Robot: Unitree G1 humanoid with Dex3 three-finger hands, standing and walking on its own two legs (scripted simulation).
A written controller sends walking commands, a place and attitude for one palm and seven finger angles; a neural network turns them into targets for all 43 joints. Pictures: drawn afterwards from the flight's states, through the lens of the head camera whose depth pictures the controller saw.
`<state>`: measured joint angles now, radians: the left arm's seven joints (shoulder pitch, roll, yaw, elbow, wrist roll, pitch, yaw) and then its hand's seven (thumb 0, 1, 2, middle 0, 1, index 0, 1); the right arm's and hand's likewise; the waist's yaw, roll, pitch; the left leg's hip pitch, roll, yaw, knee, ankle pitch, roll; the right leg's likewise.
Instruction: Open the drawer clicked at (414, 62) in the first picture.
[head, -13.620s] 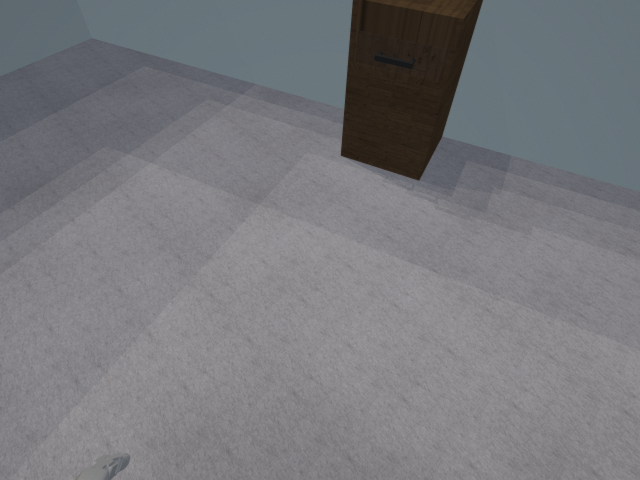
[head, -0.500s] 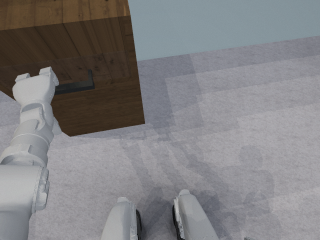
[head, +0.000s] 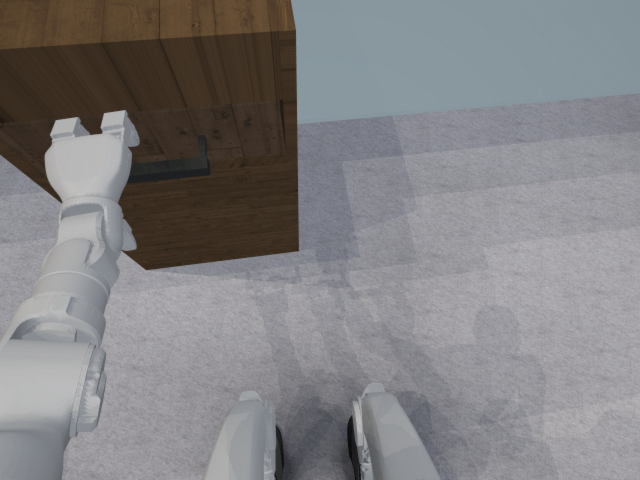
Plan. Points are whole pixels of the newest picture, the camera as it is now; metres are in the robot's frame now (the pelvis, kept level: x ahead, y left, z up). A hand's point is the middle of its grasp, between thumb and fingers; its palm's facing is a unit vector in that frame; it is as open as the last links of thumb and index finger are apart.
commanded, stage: move the hooked fingers above the handle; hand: left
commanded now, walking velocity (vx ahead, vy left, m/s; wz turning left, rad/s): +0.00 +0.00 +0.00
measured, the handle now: (154, 159) +0.56 +0.23 -0.08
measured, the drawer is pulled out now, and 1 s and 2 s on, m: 0.00 0.00 0.00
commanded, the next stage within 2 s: lower the fingers behind the handle in 1.14 s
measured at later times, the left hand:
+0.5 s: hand (109, 189) +0.49 +0.26 -0.04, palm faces -0.03 +0.03 -1.00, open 13.8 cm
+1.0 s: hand (113, 210) +0.46 +0.26 -0.05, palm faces -0.16 +0.01 -0.99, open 13.8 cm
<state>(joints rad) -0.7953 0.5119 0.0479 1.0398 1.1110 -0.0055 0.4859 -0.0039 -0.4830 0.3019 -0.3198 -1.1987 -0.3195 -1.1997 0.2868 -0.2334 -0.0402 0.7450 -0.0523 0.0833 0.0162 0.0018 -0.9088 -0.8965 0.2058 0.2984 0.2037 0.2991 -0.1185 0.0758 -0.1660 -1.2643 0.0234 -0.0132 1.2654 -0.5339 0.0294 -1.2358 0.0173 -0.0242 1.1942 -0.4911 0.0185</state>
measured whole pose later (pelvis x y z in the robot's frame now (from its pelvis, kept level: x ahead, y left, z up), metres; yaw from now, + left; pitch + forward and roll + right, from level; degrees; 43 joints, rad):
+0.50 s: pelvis +0.00 +0.00 -0.01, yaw +0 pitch +32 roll -3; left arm -0.79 0.53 0.08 1.05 1.11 0.01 0.50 0.00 -0.48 0.30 -0.32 -1.20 -0.32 -1.20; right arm 0.29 -0.26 -0.05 0.74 -0.05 0.09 0.02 0.00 -0.91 -0.90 0.20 0.30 0.20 0.30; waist -0.11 0.08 -0.15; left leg -1.29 0.03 0.00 1.28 -0.54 0.02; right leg -1.27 0.02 -0.01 1.23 -0.50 0.02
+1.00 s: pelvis +0.00 -0.01 +0.01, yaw +0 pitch +30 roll -2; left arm -0.74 0.51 0.03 1.08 1.08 0.00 0.43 0.00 -0.48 0.30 -0.31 -1.20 -0.31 -1.20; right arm 0.28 -0.26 -0.05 0.72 -0.05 0.07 0.00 0.00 -0.91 -0.90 0.21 0.30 0.20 0.30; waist -0.10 0.07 -0.16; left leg -1.23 0.02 0.00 1.23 -0.52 0.02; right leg -1.22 0.02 -0.01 1.18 -0.49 0.01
